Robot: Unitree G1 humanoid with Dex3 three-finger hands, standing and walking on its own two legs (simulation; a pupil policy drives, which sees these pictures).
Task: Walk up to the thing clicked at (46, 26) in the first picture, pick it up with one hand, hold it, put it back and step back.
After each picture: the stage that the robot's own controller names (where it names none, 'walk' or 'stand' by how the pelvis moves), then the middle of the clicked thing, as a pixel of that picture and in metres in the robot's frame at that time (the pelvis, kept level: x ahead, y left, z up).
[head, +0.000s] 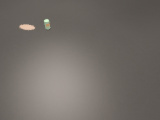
stand; (47, 24) +1.73 +0.42 -0.72
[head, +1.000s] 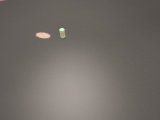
walk; (62, 33) +1.65 +0.33 -0.72
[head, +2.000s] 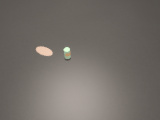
walk; (67, 53) +1.12 +0.22 -0.71
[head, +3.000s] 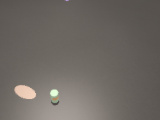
walk; (54, 96) +0.68 +0.18 -0.70
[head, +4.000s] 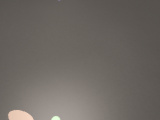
walk; out of the picture +0.41 +0.12 -0.71
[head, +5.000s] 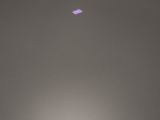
stand; out of the picture +0.34 +0.13 -0.72
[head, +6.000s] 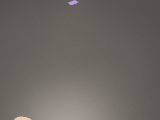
stand; out of the picture +0.35 +0.14 -0.71
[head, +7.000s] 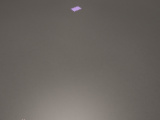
stand; out of the picture +0.36 +0.14 -0.72
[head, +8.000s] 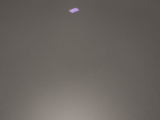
stand; out of the picture +0.36 +0.15 -0.72
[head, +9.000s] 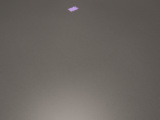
stand; out of the picture +0.36 +0.15 -0.72
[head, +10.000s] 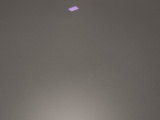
stand; out of the picture +0.36 +0.14 -0.72
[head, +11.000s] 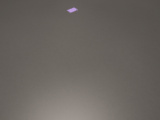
go down; out of the picture +0.35 +0.15 -0.72
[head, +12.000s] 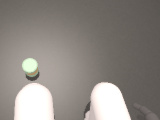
go down; (30, 68) +0.43 +0.18 -0.36
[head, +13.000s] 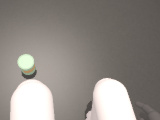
go down; (27, 65) +0.43 +0.20 -0.30
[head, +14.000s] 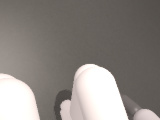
close in; out of the picture +0.40 +0.24 -0.22
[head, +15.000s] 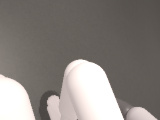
close; out of the picture +0.41 +0.25 -0.22
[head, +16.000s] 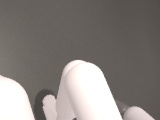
lift; out of the picture +0.39 +0.24 -0.23
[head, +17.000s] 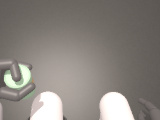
lift; (21, 83) +0.32 +0.20 -0.04
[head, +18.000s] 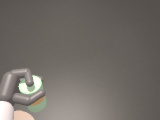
hold; (33, 94) +0.31 +0.16 +0.00
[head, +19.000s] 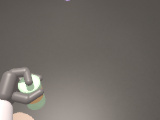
hold; (33, 93) +0.32 +0.17 +0.00
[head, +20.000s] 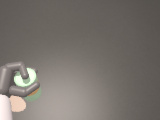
crouch; (29, 85) +0.35 +0.17 -0.05
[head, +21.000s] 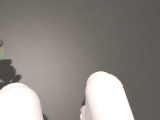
lower; out of the picture +0.46 +0.24 -0.10
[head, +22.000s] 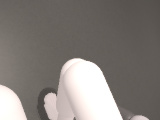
lower; out of the picture +0.42 +0.28 -0.23
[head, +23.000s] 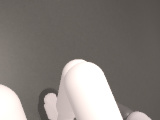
lower; out of the picture +0.42 +0.28 -0.23
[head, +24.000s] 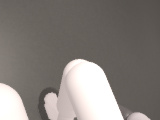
lower; out of the picture +0.42 +0.27 -0.23
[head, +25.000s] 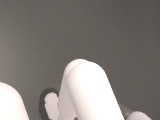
lower; out of the picture +0.42 +0.28 -0.23
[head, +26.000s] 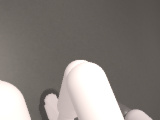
open; out of the picture +0.40 +0.25 -0.23
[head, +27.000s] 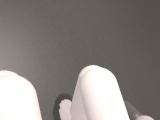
stand; out of the picture +0.40 +0.24 -0.24
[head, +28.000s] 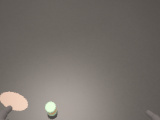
stand; (51, 109) +0.39 +0.16 -0.58
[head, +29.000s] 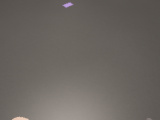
stand; out of the picture +0.38 +0.16 -0.66
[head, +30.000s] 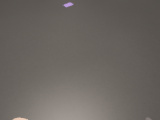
stand; out of the picture +0.37 +0.15 -0.66
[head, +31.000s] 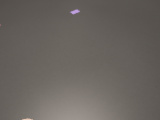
stand; out of the picture +0.39 +0.15 -0.72
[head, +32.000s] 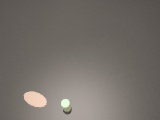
walk; (66, 105) +0.46 +0.16 -0.70
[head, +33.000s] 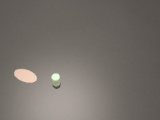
walk; (56, 80) +0.67 +0.15 -0.71
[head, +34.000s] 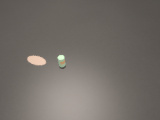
stand; (61, 61) +1.00 +0.24 -0.70
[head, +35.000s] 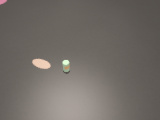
stand; (66, 66) +1.01 +0.14 -0.71
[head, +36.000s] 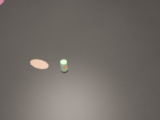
stand; (63, 65) +1.03 +0.16 -0.72
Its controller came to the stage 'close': yes
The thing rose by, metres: 0.71
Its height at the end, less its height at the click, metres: +0.00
